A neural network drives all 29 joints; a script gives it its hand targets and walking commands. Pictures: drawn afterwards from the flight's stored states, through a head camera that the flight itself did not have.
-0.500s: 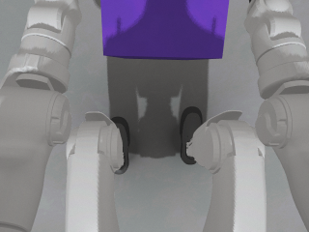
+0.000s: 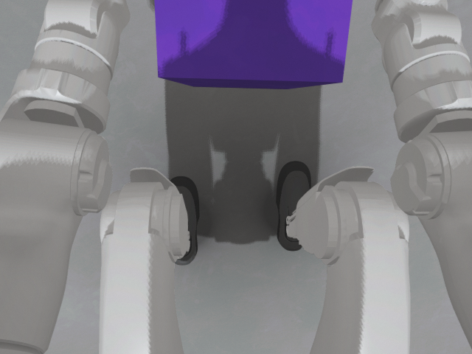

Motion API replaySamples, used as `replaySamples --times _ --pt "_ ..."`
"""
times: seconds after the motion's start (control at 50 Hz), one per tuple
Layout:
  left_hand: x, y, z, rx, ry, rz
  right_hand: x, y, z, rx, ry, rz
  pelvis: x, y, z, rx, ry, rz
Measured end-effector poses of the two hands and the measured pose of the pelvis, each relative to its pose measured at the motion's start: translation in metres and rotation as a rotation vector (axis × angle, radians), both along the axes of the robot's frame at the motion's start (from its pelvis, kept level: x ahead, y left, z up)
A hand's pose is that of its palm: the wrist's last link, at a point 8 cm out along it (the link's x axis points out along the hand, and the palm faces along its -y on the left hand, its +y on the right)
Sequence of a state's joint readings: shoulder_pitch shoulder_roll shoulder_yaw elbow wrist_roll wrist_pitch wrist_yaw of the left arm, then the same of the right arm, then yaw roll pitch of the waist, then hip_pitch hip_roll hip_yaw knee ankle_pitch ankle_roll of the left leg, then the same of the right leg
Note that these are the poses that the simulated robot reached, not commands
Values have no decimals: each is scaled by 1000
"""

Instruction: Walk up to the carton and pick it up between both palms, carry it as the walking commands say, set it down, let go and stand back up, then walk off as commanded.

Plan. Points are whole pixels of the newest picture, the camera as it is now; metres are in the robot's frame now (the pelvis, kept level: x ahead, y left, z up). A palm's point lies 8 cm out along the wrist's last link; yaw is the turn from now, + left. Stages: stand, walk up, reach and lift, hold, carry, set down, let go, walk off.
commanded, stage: reach and lift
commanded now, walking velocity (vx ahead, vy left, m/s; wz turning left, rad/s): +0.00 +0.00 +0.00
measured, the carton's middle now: out of the picture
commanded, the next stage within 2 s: none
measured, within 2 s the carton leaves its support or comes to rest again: leaves its support in 1.06 s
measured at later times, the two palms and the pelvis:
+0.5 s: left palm out of the picture +0.58 +0.12 -0.16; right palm out of the picture +0.56 -0.16 -0.17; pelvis +0.00 +0.00 +0.00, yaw +0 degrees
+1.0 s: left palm out of the picture +0.58 +0.12 -0.17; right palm out of the picture +0.57 -0.16 -0.17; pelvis +0.01 +0.00 -0.03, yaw +1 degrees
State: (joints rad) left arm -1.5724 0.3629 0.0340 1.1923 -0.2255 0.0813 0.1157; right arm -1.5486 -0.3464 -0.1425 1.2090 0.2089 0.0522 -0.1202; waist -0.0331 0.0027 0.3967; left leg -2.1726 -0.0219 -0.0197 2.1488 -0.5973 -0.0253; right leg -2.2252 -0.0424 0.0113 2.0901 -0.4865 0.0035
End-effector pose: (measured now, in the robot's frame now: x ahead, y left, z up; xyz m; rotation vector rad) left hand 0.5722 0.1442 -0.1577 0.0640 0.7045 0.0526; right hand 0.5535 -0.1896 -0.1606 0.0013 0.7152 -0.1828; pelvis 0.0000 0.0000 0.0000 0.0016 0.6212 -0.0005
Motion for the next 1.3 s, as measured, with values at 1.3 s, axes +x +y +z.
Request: replaySamples --times 1.3 --pt "5 -32 49 -26 -36 23 0 26 39 5 8 13 16 -1 3 -2 108 24"
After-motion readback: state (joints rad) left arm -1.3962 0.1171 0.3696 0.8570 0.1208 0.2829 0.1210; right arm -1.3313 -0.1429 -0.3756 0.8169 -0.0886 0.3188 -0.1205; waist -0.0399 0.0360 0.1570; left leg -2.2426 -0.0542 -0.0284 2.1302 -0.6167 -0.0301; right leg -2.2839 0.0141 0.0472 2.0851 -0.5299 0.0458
